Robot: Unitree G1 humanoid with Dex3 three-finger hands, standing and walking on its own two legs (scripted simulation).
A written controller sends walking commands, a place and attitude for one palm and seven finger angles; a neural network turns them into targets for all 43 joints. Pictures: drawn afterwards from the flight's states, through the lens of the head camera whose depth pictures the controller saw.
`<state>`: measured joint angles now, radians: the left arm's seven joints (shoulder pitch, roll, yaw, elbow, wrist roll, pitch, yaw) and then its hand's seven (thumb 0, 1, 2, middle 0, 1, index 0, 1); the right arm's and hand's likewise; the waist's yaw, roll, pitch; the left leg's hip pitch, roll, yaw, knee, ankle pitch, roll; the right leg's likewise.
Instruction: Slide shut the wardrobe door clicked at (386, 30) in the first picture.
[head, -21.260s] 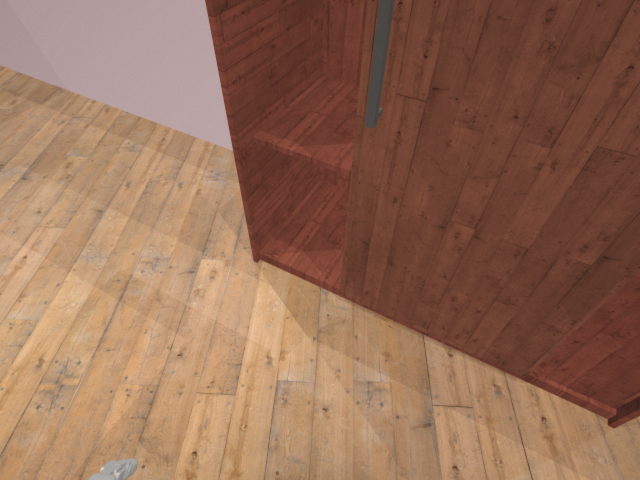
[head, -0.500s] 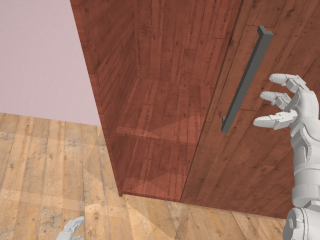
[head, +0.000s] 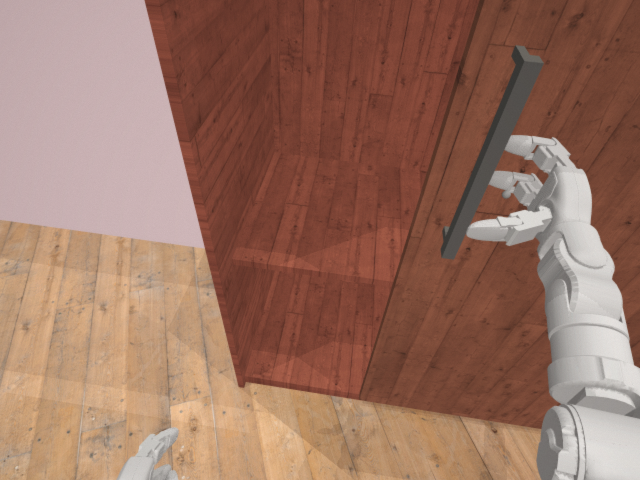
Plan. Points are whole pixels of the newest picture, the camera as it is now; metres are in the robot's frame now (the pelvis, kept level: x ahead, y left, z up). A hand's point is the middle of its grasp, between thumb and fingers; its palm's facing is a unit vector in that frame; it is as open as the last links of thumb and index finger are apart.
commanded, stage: feel for the door with the fingertips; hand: right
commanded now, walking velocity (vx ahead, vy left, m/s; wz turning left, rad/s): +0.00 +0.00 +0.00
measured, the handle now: (478, 168) +0.49 -0.16 +0.18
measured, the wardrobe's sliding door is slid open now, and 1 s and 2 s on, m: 0.37 0.36 0.36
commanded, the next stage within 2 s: slide the fingers in behind the handle in 0.24 s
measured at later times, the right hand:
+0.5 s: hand (512, 187) +0.44 -0.19 +0.19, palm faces +0.09 +1.00 -0.01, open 13.9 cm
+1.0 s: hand (500, 193) +0.42 -0.17 +0.19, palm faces +0.07 +1.00 -0.01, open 14.0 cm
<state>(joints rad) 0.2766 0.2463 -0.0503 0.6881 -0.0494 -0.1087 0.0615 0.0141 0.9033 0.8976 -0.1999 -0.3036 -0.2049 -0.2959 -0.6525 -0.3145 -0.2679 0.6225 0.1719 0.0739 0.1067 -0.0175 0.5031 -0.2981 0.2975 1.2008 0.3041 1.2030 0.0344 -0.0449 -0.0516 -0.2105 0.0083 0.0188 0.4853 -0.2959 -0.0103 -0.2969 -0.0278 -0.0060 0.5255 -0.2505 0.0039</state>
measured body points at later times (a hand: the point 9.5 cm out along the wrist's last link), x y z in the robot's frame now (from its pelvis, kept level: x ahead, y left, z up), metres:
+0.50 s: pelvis +0.00 +0.00 +0.00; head +0.00 +0.01 +0.45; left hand +0.08 +0.26 -0.12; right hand +0.43 -0.24 +0.19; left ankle -0.03 +0.13 -0.74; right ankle +0.02 -0.12 -0.74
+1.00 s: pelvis +0.00 +0.00 +0.00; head +0.00 +0.01 +0.45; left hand +0.14 +0.24 -0.10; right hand +0.41 -0.22 +0.19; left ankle -0.03 +0.13 -0.74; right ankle +0.02 -0.12 -0.74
